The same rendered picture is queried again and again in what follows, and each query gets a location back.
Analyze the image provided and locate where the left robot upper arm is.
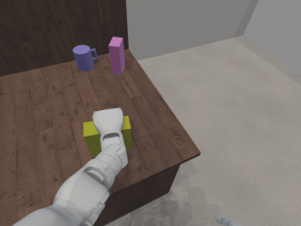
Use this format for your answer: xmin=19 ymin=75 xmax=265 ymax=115
xmin=12 ymin=170 xmax=110 ymax=226

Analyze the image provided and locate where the table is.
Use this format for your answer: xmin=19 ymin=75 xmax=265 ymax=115
xmin=0 ymin=0 xmax=201 ymax=226

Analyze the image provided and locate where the sponge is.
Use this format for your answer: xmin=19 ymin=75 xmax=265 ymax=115
xmin=83 ymin=116 xmax=133 ymax=156

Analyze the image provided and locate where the robot left forearm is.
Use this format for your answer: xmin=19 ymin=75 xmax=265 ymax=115
xmin=53 ymin=130 xmax=128 ymax=203

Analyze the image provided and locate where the left robot hand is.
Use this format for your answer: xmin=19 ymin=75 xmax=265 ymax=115
xmin=92 ymin=107 xmax=124 ymax=135

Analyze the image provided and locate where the right robot hand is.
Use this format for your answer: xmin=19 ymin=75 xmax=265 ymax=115
xmin=214 ymin=215 xmax=242 ymax=226

